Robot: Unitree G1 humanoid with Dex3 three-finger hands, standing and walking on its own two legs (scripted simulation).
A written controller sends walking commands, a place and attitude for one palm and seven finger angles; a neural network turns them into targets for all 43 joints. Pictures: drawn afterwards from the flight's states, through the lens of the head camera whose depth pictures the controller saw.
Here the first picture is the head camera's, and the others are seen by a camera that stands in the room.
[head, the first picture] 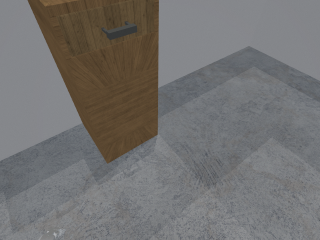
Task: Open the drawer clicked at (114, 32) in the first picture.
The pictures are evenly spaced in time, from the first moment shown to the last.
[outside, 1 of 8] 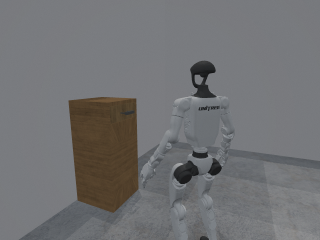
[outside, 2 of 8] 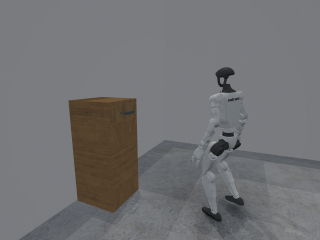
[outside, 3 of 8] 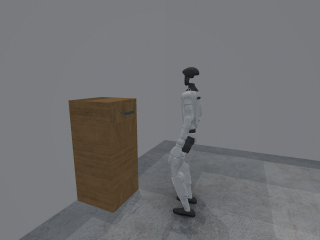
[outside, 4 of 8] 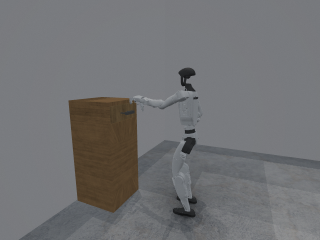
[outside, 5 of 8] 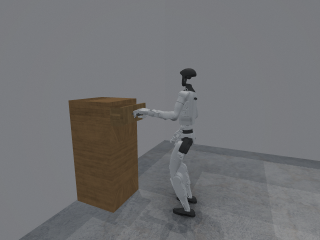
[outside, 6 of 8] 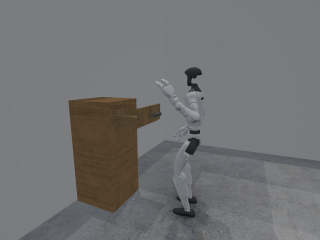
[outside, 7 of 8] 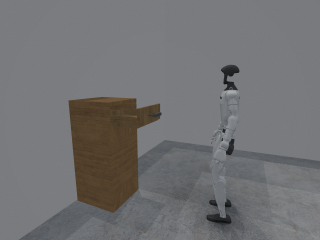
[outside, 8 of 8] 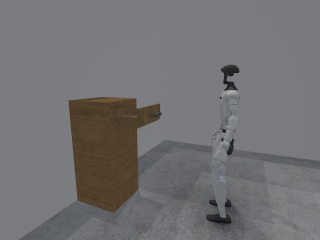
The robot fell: no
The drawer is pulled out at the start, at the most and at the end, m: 0.00 0.28 0.28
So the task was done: yes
